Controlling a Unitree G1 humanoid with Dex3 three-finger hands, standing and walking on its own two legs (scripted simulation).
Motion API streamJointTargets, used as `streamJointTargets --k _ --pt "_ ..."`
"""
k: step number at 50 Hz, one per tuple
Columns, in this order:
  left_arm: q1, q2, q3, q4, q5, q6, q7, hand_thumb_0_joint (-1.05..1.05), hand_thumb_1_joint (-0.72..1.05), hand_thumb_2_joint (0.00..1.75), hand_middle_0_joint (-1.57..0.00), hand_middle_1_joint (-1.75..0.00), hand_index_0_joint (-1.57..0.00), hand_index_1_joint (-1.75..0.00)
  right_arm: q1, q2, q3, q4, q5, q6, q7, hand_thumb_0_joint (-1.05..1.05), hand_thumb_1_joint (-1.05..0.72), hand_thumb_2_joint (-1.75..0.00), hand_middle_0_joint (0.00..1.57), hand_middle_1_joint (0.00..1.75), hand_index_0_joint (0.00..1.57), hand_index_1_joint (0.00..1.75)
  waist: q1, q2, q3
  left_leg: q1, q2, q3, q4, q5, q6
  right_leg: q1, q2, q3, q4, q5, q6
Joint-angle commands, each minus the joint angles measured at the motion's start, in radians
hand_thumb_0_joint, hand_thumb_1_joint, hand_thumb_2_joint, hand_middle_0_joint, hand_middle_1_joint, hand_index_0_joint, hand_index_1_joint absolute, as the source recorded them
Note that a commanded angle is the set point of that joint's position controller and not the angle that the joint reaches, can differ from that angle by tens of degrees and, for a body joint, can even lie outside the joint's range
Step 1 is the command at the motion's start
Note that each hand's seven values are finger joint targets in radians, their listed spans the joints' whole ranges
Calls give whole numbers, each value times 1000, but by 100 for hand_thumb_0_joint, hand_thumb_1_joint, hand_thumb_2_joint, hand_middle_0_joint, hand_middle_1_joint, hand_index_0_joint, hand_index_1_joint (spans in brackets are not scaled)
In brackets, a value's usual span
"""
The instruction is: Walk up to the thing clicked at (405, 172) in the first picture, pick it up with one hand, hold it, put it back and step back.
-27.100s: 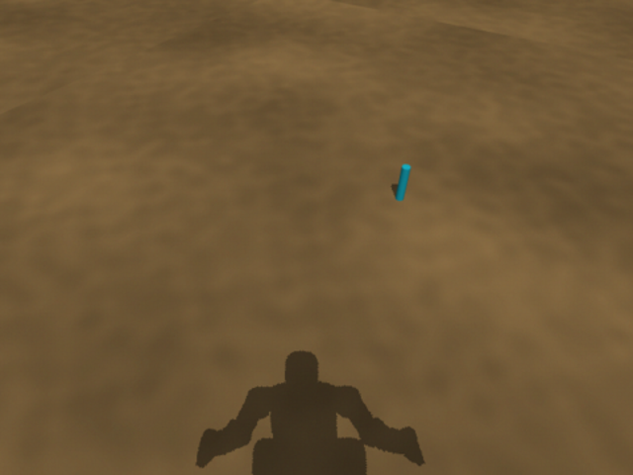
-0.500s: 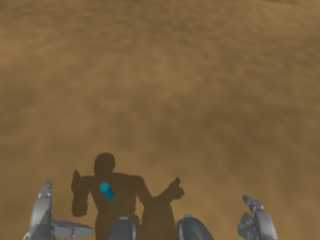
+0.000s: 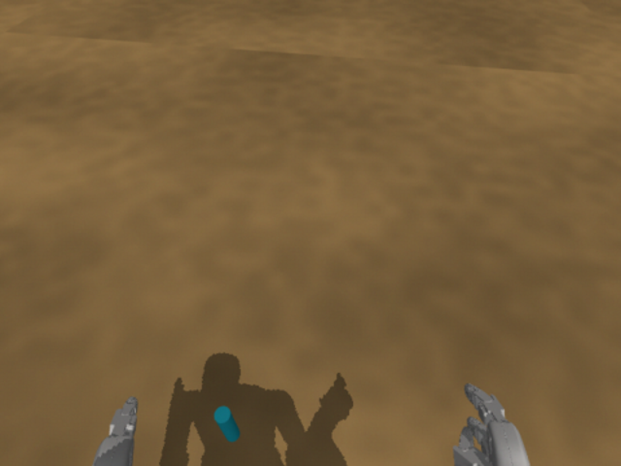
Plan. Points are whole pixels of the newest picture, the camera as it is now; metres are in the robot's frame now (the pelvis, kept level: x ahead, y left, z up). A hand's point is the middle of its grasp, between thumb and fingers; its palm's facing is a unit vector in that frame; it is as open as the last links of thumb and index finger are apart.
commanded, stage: home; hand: left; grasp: from the side
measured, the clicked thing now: (227, 425) +0.36 +0.22 -0.63
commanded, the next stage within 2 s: stand in 1.54 s
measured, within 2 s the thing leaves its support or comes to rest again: neither
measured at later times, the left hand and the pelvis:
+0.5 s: hand out of the picture +0.16 +0.17 -0.05, palm faces +0.10 -0.95 -0.28, open 17.6 cm; pelvis +0.00 -0.01 +0.00, yaw +0 degrees
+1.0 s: hand out of the picture +0.16 +0.17 -0.05, palm faces +0.10 -0.96 -0.27, open 17.6 cm; pelvis +0.00 -0.01 +0.01, yaw +0 degrees
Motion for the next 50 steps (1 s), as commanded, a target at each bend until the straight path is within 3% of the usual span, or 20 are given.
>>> streamJointTargets --k 1,6,11,16,25,26,27,30,34,35,40,43,47,50 --pt "-55 102 52 -223 10 -58 12 0 -57 4 -5 -5 -5 -5 -46 -126 -67 -140 -6 -70 -14 0 -90 -90 20 30 20 30 -13 38 -135 104 -18 -5 -171 273 -6 101 27 -12 -122 220 -21" --pt "-28 92 48 -172 11 -50 10 0 -58 4 -5 -5 -5 -5 -52 -120 -60 -129 -6 -73 -16 0 -90 -90 20 30 20 30 -17 -10 -117 95 -24 7 -150 302 1 116 21 -4 -146 272 -11" --pt "-31 105 66 -164 9 -56 7 0 -59 3 -4 -5 -4 -5 -62 -124 -63 -124 -4 -74 -14 0 -90 -90 20 30 20 30 2 -7 -77 75 -26 10 -170 248 1 107 19 -5 -163 214 -12" --pt "-24 91 57 -141 6 -56 0 0 -58 4 -5 -5 -5 -5 -69 -122 -60 -129 -1 -78 -8 0 -90 -90 20 30 20 30 -6 -10 -55 71 -30 17 -178 211 4 96 16 1 -177 187 -9" --pt "-43 104 64 -163 8 -63 -1 0 -56 5 -5 -5 -5 -5 -58 -126 -70 -118 -5 -83 -13 0 -90 -90 20 30 20 30 -14 -18 -123 100 -27 16 -157 273 7 126 17 3 -167 253 -8" --pt "-54 95 52 -153 7 -63 -1 0 -58 4 -5 -5 -5 -5 -65 -130 -69 -117 -2 -85 -12 0 -90 -90 20 30 20 30 -14 -20 -79 85 -26 14 -169 241 7 105 17 2 -170 219 -9" --pt "-37 97 60 -149 9 -65 0 0 -57 4 -5 -5 -5 -5 -58 -125 -68 -115 -4 -85 -15 0 -90 -90 20 30 20 30 -9 -25 -110 92 -27 16 -161 260 7 124 15 4 -169 239 -9" --pt "-53 87 46 -153 9 -65 -1 0 -57 4 -5 -5 -5 -5 -63 -128 -69 -112 -4 -89 -13 0 -90 -90 20 30 20 30 -15 -8 -81 94 -21 5 -186 230 2 101 23 -6 -161 192 -16" --pt "-29 98 58 -140 7 -64 -1 0 -57 4 -5 -5 -5 -5 -72 -126 -66 -115 -1 -90 -10 0 -90 -90 20 30 20 30 3 -9 -50 70 -27 10 -191 198 4 102 18 -7 -180 163 -15" --pt "-34 105 70 -141 8 -66 0 0 -56 5 -5 -6 -5 -5 -63 -126 -68 -116 -3 -87 -13 0 -90 -90 20 30 20 30 -3 -20 -85 84 -26 16 -178 216 6 109 17 2 -182 187 -12" --pt "-27 91 58 -132 8 -66 -3 0 -57 4 -5 -5 -5 -5 -65 -121 -65 -112 -3 -89 -12 0 -90 -90 20 30 20 30 -6 -30 -82 88 -27 17 -174 238 7 114 15 1 -178 213 -10" --pt "-52 100 63 -162 7 -71 -3 0 -56 5 -5 -5 -5 -5 -67 -127 -69 -109 -3 -89 -10 0 -90 -90 20 30 20 30 0 -3 -81 87 -25 10 -191 208 4 108 18 -3 -175 172 -17" --pt "-49 91 55 -160 9 -71 -1 0 -57 4 -5 -5 -5 -5 -59 -125 -68 -103 -4 -94 -13 0 -90 -90 20 30 20 30 -4 12 -78 108 -22 10 -192 240 0 107 20 -8 -166 203 -17" --pt "-58 95 56 -143 9 -70 -3 0 -58 4 -5 -5 -5 -5 -68 -127 -67 -104 -4 -98 -12 0 -90 -90 20 30 20 30 -8 4 -51 89 -22 6 -201 191 1 87 23 -11 -172 156 -17"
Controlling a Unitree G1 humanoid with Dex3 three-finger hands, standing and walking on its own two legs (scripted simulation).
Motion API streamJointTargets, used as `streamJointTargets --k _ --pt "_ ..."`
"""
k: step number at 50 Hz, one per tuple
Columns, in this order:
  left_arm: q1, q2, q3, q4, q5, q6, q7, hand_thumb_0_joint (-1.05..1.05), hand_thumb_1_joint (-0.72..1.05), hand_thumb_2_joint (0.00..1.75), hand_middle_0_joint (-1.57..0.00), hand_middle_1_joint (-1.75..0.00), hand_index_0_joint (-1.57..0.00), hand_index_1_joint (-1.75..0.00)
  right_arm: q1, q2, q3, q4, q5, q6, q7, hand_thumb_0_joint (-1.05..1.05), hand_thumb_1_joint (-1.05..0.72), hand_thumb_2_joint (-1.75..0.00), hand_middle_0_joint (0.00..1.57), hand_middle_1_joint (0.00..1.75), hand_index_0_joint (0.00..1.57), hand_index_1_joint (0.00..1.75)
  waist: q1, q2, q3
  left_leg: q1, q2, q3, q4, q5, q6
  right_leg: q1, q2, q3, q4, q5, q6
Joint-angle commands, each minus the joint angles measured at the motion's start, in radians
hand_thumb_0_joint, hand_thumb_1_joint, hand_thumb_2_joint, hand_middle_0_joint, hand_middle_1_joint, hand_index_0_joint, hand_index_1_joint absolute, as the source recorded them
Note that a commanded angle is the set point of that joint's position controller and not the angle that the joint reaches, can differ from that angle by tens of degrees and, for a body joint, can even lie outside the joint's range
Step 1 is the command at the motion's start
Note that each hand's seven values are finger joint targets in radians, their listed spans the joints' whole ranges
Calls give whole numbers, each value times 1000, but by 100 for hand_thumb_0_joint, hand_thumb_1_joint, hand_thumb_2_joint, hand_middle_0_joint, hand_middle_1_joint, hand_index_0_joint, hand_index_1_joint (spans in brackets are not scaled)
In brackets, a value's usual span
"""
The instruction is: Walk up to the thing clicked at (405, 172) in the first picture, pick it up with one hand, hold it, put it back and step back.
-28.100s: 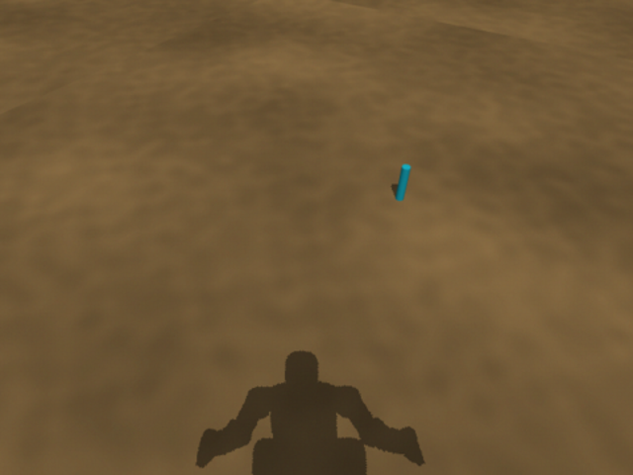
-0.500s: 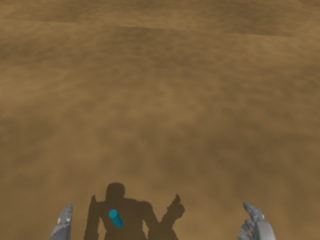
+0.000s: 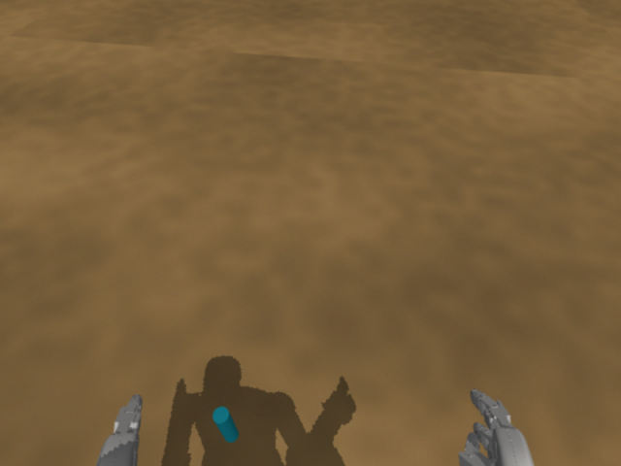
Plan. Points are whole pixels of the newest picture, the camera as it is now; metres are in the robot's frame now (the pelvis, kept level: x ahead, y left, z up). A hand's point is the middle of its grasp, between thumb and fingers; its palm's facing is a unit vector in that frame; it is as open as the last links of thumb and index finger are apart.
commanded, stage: home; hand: left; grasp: from the side
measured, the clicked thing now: (226, 425) +0.37 +0.22 -0.63
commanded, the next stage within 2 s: stand in 0.54 s
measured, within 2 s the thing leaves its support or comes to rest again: neither
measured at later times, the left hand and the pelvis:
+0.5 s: hand (169, 459) +0.18 +0.18 -0.06, palm faces +0.10 -0.96 -0.27, open 17.5 cm; pelvis +0.01 +0.00 +0.00, yaw +0 degrees
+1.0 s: hand out of the picture +0.17 +0.20 -0.09, palm faces -0.01 -0.95 -0.32, open 11.6 cm; pelvis +0.00 +0.00 +0.01, yaw +0 degrees
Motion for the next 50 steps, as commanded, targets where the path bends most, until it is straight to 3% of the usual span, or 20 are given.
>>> streamJointTargets --k 1,4,7,14,21,26,32,34,35,42,44,45,46,47,50 --pt "-30 104 55 -177 8 -53 14 0 -57 4 -5 -5 -5 -5 -66 -117 -54 -153 0 -62 -11 0 -90 -90 20 30 20 30 -3 6 -78 46 -25 8 -160 174 11 63 17 -7 -143 143 -8" --pt "-20 100 52 -180 7 -52 13 0 -57 4 -5 -5 -5 -5 -62 -121 -56 -157 -1 -64 -10 0 -90 -90 20 30 20 30 -2 1 -92 54 -23 5 -165 177 10 64 21 -9 -137 144 -9" --pt "0 104 58 -177 9 -52 14 0 -56 5 -5 -6 -5 -5 -54 -118 -58 -155 -2 -63 -12 0 -90 -90 20 30 20 30 0 3 -129 69 -24 7 -148 247 8 88 22 -11 -125 206 -9" --pt "-51 107 53 -200 9 -56 15 0 -57 4 -5 -5 -5 -5 -58 -120 -57 -149 0 -64 -9 0 -90 -90 20 30 20 30 0 11 -100 68 -19 4 -160 227 6 67 22 -10 -125 184 -11" --pt "4 104 59 -177 8 -48 14 0 -54 6 -5 -6 -5 -6 -49 -118 -59 -148 -3 -57 -9 0 -90 -90 20 30 20 30 3 -2 -133 78 -23 9 -132 329 7 106 16 -7 -119 284 -9" --pt "-34 96 49 -173 7 -46 12 0 -55 6 -5 -6 -5 -6 -54 -116 -56 -147 -2 -57 -8 0 -90 -90 20 30 20 30 -7 6 -90 63 -24 14 -146 249 10 78 14 -3 -136 218 -6" --pt "-30 111 62 -201 5 -41 13 0 -58 4 -5 -5 -5 -5 -54 -117 -56 -149 -1 -56 -9 0 -90 -90 20 30 20 30 -2 19 -116 79 -26 16 -139 286 10 93 12 -2 -134 255 -6" --pt "-25 108 62 -189 6 -44 12 0 -42 20 -20 -21 -20 -21 -54 -119 -59 -148 -3 -55 -11 0 -90 -90 20 30 20 30 -5 8 -119 82 -23 13 -143 273 9 89 15 -5 -131 236 -7" --pt "-16 100 54 -176 7 -43 12 0 -34 28 -20 -29 -20 -29 -60 -115 -55 -153 -2 -52 -10 0 -90 -90 20 30 20 30 -5 2 -102 73 -25 15 -146 261 11 83 14 -6 -138 229 -6" --pt "-14 98 50 -182 6 -40 13 0 22 84 -20 -30 -20 -30 -57 -120 -56 -147 -1 -59 -10 0 -90 -90 20 30 20 30 0 23 -93 76 -21 8 -162 247 7 75 17 -10 -129 205 -12" --pt "-34 97 50 -196 6 -44 14 0 38 90 -20 -30 -20 -30 -58 -118 -57 -149 -2 -59 -11 0 -90 -90 20 30 20 30 -3 21 -98 78 -19 6 -161 234 6 70 18 -12 -132 191 -11" --pt "-211 221 96 155 103 -156 -33 0 46 90 -20 -30 -20 -30 -124 -243 -91 64 -121 12 49 0 -90 -90 20 30 20 30 34 -69 54 79 13 -57 -207 336 42 183 -75 90 -179 223 -64" --pt "-175 238 103 254 113 -201 -58 0 54 90 -20 -30 -20 -30 -97 -238 -100 106 -124 39 78 0 -90 -90 20 30 20 30 34 -103 -27 128 16 -28 -192 378 60 232 -92 118 -182 298 -86" --pt "-183 241 100 289 108 -228 -70 0 62 90 -20 -30 -20 -30 -91 -231 -99 116 -119 49 88 0 -90 -90 20 30 20 30 26 -100 -47 172 20 -32 -200 415 69 234 -95 134 -173 345 -95" --pt "-202 250 85 395 70 -268 -96 0 86 90 -20 -30 -20 -30 -101 -233 -102 145 -76 58 129 0 -90 -90 20 30 20 30 34 -25 -43 216 15 -50 -271 353 73 265 -94 121 -208 294 -69"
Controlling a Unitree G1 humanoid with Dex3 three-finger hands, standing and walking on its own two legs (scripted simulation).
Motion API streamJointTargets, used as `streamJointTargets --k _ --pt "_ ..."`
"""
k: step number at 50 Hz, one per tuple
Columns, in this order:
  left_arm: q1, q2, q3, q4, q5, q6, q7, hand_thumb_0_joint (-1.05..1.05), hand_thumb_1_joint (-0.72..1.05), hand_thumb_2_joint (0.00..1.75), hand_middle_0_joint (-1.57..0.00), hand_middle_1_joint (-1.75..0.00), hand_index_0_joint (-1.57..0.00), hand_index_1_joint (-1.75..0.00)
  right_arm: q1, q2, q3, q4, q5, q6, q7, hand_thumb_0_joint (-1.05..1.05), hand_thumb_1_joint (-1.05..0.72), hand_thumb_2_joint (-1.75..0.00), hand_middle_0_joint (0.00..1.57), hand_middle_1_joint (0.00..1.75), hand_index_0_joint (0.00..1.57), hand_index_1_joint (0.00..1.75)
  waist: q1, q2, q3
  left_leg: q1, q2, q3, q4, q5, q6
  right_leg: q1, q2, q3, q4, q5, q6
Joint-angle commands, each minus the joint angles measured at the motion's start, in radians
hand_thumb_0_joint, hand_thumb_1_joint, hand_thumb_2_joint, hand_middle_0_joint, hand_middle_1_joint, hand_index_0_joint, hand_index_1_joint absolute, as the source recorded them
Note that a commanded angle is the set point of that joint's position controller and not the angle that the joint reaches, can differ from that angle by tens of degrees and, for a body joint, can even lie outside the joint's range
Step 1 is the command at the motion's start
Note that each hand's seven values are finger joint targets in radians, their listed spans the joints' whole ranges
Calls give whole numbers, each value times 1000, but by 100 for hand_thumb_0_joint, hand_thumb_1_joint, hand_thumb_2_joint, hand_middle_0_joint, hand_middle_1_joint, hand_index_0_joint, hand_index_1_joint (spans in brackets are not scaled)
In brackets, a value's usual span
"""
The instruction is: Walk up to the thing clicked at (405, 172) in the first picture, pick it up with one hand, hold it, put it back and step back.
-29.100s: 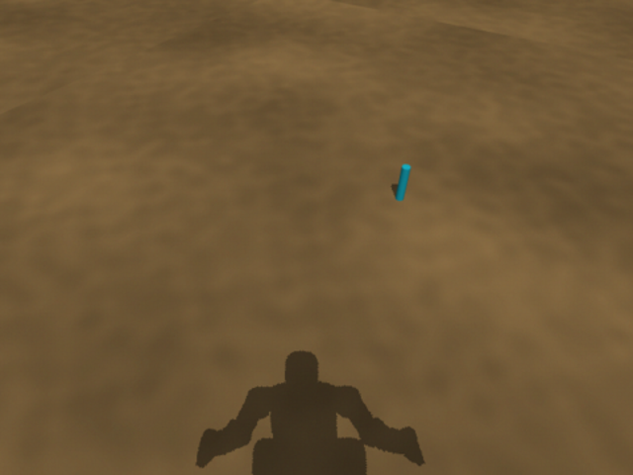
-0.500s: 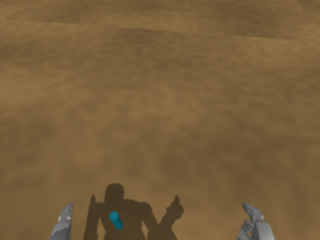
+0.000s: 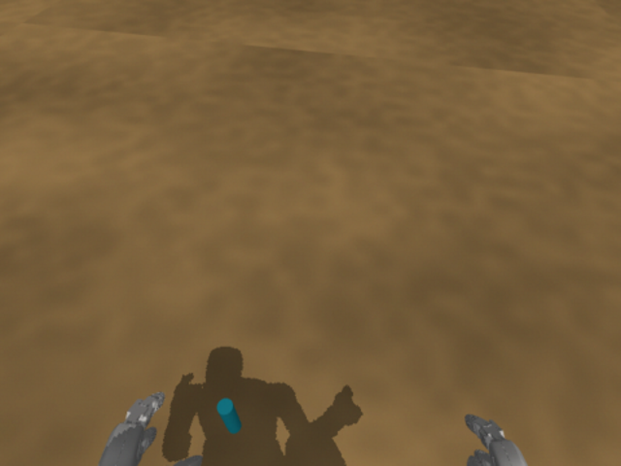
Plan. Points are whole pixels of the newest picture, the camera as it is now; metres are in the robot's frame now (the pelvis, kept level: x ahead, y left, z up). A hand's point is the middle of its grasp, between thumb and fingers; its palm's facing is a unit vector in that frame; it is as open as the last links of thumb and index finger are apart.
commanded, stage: stand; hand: left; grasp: from the side
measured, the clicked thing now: (230, 416) +0.37 +0.22 -0.64
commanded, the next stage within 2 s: none
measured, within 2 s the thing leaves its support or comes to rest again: neither
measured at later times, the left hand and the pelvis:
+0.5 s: hand out of the picture +0.05 +0.25 -0.12, palm faces +0.01 -0.94 -0.33, open 7.4 cm; pelvis -0.01 +0.01 +0.04, yaw +1 degrees
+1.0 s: hand out of the picture +0.04 +0.24 -0.11, palm faces +0.00 -0.94 -0.34, open 7.4 cm; pelvis -0.01 +0.00 +0.05, yaw +1 degrees
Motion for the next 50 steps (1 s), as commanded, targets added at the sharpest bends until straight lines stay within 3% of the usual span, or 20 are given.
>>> streamJointTargets --k 1,5,11,16,20,23,28,36,42,47,50 --pt "-41 196 86 91 -11 -114 -21 0 90 90 -20 -30 -20 -30 -24 -197 -99 -24 25 -12 43 0 -90 -90 20 30 20 30 7 1 -125 130 39 -71 -200 331 54 176 -72 113 -177 308 -69" --pt "-79 199 81 226 -22 -127 -19 0 90 90 -20 -30 -20 -30 -52 -200 -104 40 29 -5 55 0 -90 -90 20 30 20 30 11 29 -124 181 47 -91 -255 319 50 211 -74 94 -217 313 -50" --pt "-119 215 74 375 -21 -133 -19 0 90 90 -20 -30 -20 -30 -67 -214 -100 130 30 14 63 0 -90 -90 20 30 20 30 3 19 18 157 58 -114 -393 176 42 231 -79 98 -353 175 -43" --pt "-111 222 67 489 -35 -133 -18 0 90 90 -20 -30 -20 -30 -55 -236 -95 210 41 16 62 0 -90 -90 20 30 20 30 2 29 3 239 77 -130 -457 293 32 307 -86 88 -400 261 -33" --pt "-128 241 63 556 -37 -131 -18 0 90 90 -20 -30 -20 -30 -68 -248 -92 260 47 20 60 0 -90 -90 20 30 20 30 0 29 5 295 82 -127 -506 296 25 326 -93 89 -449 255 -29" --pt "-128 241 56 603 -38 -126 -19 0 90 90 -20 -30 -20 -30 -76 -258 -91 294 48 25 60 0 -90 -90 20 30 20 30 5 38 45 270 86 -139 -558 216 20 342 -89 84 -475 217 -22" --pt "-142 256 53 658 -37 -129 -21 0 90 90 -20 -30 -20 -30 -73 -252 -86 334 53 27 62 0 -90 -90 20 30 20 30 -1 12 45 304 84 -128 -579 245 13 346 -98 93 -514 222 -17" --pt "-151 261 47 710 -38 -130 -23 0 90 90 -20 -30 -20 -30 -77 -249 -80 375 57 34 67 0 -90 -90 20 30 20 30 -1 4 81 308 77 -117 -587 208 10 322 -99 102 -571 142 -10" --pt "-174 265 48 728 -43 -134 -23 0 90 90 -20 -30 -20 -30 -79 -255 -75 388 57 32 65 0 -90 -90 20 30 20 30 -6 16 30 337 91 -111 -584 295 14 375 -112 104 -563 255 -13" --pt "-183 269 47 744 -44 -130 -24 0 90 90 -20 -30 -20 -30 -88 -261 -72 395 61 34 65 0 -90 -90 20 30 20 30 0 4 46 326 92 -109 -596 292 11 375 -107 100 -577 226 -11" --pt "-188 270 47 750 -45 -132 -24 0 90 90 -20 -30 -20 -30 -93 -265 -70 400 60 32 63 0 -90 -90 20 30 20 30 -1 13 39 342 98 -107 -593 335 11 388 -113 102 -574 279 -12"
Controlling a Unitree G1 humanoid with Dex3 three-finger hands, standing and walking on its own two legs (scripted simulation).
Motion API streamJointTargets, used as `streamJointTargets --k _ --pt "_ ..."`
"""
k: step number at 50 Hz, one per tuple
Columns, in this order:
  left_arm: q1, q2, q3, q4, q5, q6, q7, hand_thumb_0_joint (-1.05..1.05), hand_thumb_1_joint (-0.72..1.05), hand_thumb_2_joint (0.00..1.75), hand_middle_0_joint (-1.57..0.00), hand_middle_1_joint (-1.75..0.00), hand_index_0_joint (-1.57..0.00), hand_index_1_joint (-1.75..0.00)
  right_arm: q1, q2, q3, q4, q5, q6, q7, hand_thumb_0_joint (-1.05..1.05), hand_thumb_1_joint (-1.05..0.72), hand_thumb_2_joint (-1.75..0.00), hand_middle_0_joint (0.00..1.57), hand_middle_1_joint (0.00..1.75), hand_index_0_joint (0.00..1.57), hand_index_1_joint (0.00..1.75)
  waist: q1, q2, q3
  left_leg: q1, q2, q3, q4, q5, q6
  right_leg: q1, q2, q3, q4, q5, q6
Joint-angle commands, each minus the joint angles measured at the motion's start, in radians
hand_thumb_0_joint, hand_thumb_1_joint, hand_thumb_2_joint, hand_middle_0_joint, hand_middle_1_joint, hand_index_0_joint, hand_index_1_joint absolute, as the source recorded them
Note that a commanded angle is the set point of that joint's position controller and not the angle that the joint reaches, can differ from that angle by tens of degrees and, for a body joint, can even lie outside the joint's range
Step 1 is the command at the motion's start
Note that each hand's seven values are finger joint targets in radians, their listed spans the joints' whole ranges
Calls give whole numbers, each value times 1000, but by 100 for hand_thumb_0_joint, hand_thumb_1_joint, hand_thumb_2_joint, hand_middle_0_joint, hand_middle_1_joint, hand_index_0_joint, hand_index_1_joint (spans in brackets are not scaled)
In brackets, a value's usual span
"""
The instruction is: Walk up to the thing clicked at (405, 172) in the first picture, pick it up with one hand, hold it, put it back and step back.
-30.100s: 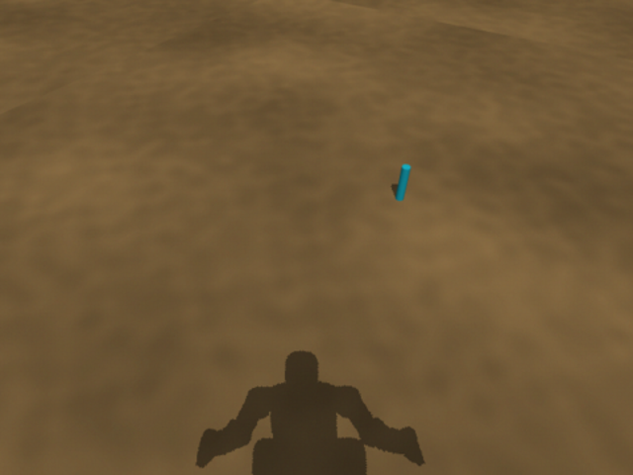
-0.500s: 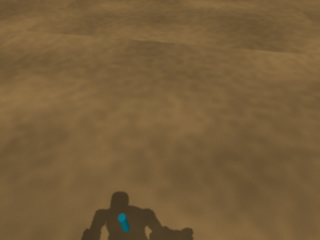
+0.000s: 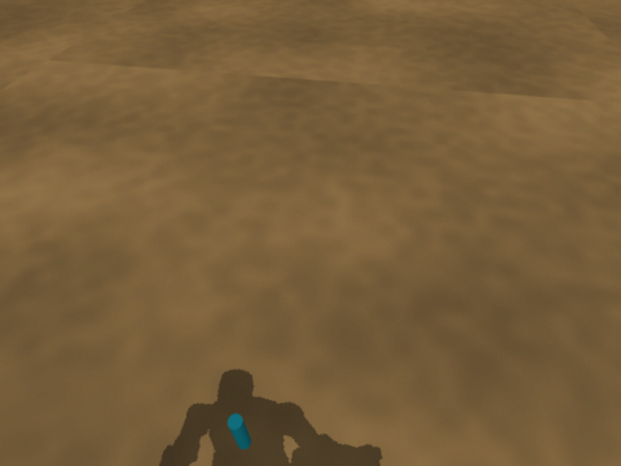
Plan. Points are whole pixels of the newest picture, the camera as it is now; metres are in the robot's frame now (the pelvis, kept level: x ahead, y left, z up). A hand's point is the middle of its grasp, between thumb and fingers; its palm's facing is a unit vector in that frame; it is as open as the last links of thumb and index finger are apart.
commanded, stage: stand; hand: left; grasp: from the side
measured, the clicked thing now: (240, 432) +0.38 +0.22 -0.69
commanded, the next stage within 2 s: step back in 1.16 s
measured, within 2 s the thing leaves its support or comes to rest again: neither
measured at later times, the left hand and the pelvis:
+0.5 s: hand out of the picture +0.08 +0.24 -0.16, palm faces -0.01 -0.94 -0.34, open 7.4 cm; pelvis +0.01 +0.00 +0.00, yaw +0 degrees
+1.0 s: hand out of the picture +0.10 +0.24 -0.16, palm faces -0.02 -0.94 -0.34, open 7.4 cm; pelvis +0.03 -0.01 +0.00, yaw -1 degrees
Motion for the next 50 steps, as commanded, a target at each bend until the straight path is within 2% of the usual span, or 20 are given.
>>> streamJointTargets --k 1,3,6,8,10,14,17,18,20,24,26,33,38,42,45,48,50 --pt "-39 206 32 -42 -2 -22 17 0 90 90 -20 -30 -20 -30 -47 -187 -33 -51 5 -26 -11 0 -90 -90 20 30 20 30 2 -8 -28 -36 109 -99 -70 58 21 17 -109 111 -80 22 -17" --pt "-44 216 33 -41 -4 -20 15 0 90 90 -20 -30 -20 -30 -43 -189 -33 -48 5 -25 -11 0 -90 -90 20 30 20 30 -2 -17 -33 -36 107 -99 -81 46 18 17 -106 110 -85 0 -17" --pt "-55 211 33 -40 -4 -20 14 0 90 90 -20 -30 -20 -30 -51 -195 -32 -47 6 -27 -13 0 -90 -90 20 30 20 30 -1 3 -49 -25 112 -95 -76 68 18 34 -111 112 -81 44 -18" --pt "-54 214 35 -35 -4 -17 13 0 90 90 -20 -30 -20 -30 -44 -200 -32 -43 6 -25 -13 0 -90 -90 20 30 20 30 -4 1 -29 -39 109 -96 -91 21 16 19 -104 108 -86 2 -17" --pt "-57 214 33 -34 -6 -18 12 0 90 90 -20 -30 -20 -30 -47 -196 -30 -44 6 -27 -12 0 -90 -90 20 30 20 30 -2 -11 -38 -28 115 -97 -90 65 16 27 -109 111 -85 28 -20" --pt "-64 215 37 -36 -6 -20 12 0 90 90 -20 -30 -20 -30 -57 -207 -33 -46 7 -33 -16 0 -90 -90 20 30 20 30 -3 -6 -80 9 122 -89 -73 153 17 55 -115 111 -73 152 -18" --pt "-72 218 37 -36 -8 -16 11 0 90 90 -20 -30 -20 -30 -52 -201 -30 -40 6 -32 -15 0 -90 -90 20 30 20 30 -3 -7 -46 -23 117 -89 -99 80 11 41 -108 108 -86 61 -17" --pt "-65 211 36 -35 -8 -17 11 0 90 90 -20 -30 -20 -30 -66 -209 -31 -43 6 -32 -15 0 -90 -90 20 30 20 30 1 2 -53 -2 122 -90 -90 99 16 37 -109 108 -84 87 -18" --pt "-63 217 36 -33 -6 -19 10 0 90 90 -20 -30 -20 -30 -61 -205 -30 -43 8 -31 -13 0 -90 -90 20 30 20 30 -3 -15 -43 1 122 -91 -92 91 14 24 -111 111 -95 71 -16" --pt "-76 217 38 -38 -7 -21 12 0 90 90 -20 -30 -20 -30 -68 -208 -31 -46 8 -32 -14 0 -90 -90 20 30 20 30 -6 -11 -80 13 126 -86 -82 143 15 53 -113 108 -83 142 -15" --pt "-73 219 38 -37 -7 -20 11 0 90 90 -20 -30 -20 -30 -64 -212 -31 -45 8 -30 -14 0 -90 -90 20 30 20 30 -9 -12 -71 8 123 -85 -89 107 16 44 -112 107 -90 108 -15" --pt "-72 222 39 -40 -8 -19 10 0 90 90 -20 -30 -20 -30 -73 -207 -30 -49 8 -29 -11 0 -90 -90 20 30 20 30 -5 -15 -50 -9 125 -88 -96 86 13 34 -109 108 -97 64 -16" --pt "-66 223 39 -39 -10 -21 8 0 90 90 -20 -30 -20 -30 -68 -211 -30 -48 9 -31 -10 0 -90 -90 20 30 20 30 -6 -8 -63 -5 125 -86 -94 101 13 51 -111 110 -97 88 -19" --pt "-69 227 40 -48 -10 -22 7 0 90 90 -20 -30 -20 -30 -72 -218 -29 -50 10 -35 -12 0 -90 -90 20 30 20 30 -6 7 -102 37 133 -82 -80 181 15 67 -118 111 -77 186 -22" --pt "-72 221 40 -44 -12 -18 7 0 90 90 -20 -30 -20 -30 -67 -218 -27 -47 11 -35 -14 0 -90 -90 20 30 20 30 -6 4 -83 23 133 -84 -88 179 11 61 -112 104 -74 176 -18" --pt "-70 226 41 -47 -12 -20 7 0 90 90 -20 -30 -20 -30 -61 -219 -27 -49 10 -35 -14 0 -90 -90 20 30 20 30 -7 -10 -102 40 138 -78 -74 227 16 77 -118 108 -67 232 -21" --pt "-69 228 43 -47 -13 -18 7 0 90 90 -20 -30 -20 -30 -60 -220 -27 -48 10 -35 -15 0 -90 -90 20 30 20 30 -8 -7 -97 36 133 -78 -82 208 12 72 -114 103 -70 206 -19"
